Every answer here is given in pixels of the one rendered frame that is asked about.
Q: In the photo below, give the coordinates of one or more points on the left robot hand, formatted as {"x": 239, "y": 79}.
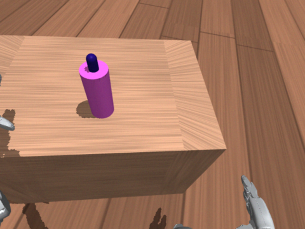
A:
{"x": 4, "y": 123}

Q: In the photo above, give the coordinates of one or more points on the bottle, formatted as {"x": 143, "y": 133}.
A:
{"x": 96, "y": 82}

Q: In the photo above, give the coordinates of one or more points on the left robot arm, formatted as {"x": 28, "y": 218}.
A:
{"x": 5, "y": 209}

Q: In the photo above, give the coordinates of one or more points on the right robot hand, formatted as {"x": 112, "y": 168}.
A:
{"x": 260, "y": 217}

